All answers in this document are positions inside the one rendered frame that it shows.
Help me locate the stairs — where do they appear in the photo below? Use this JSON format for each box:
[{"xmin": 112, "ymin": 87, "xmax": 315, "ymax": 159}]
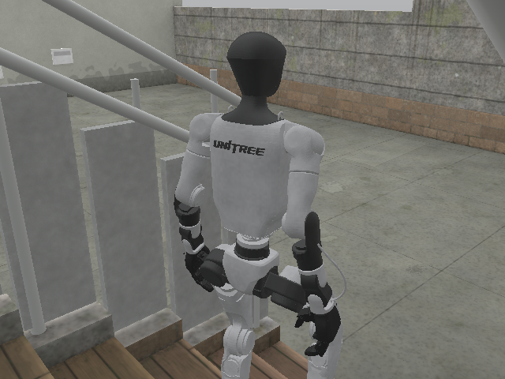
[{"xmin": 0, "ymin": 335, "xmax": 308, "ymax": 379}]

